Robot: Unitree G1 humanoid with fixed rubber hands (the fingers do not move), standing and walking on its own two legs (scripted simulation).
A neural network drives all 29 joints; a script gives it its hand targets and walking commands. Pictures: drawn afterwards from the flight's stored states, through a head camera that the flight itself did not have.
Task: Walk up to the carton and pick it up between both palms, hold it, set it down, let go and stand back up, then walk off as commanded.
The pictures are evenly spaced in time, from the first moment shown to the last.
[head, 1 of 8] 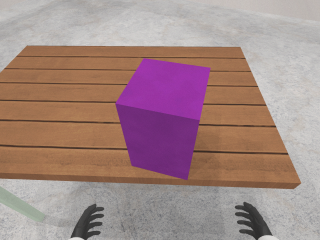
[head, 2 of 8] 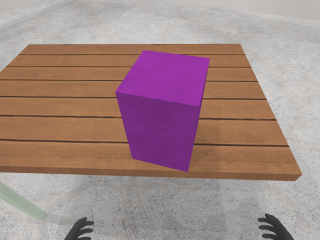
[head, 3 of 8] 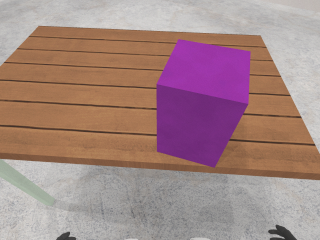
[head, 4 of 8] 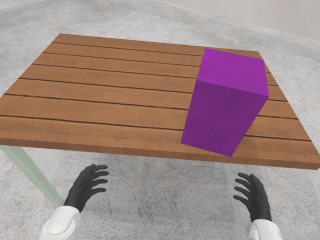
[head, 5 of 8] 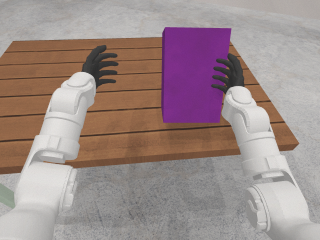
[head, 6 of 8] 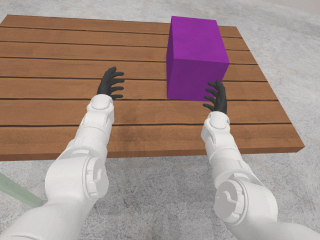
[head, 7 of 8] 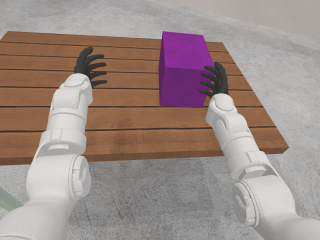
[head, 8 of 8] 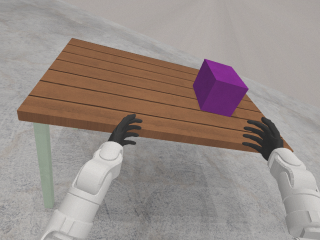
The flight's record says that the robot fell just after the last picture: yes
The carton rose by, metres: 0.03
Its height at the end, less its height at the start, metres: -0.04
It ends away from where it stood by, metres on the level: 0.23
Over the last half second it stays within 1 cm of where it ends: yes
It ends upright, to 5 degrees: no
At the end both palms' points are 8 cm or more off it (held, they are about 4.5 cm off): yes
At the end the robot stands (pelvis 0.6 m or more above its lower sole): yes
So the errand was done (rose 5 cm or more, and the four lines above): no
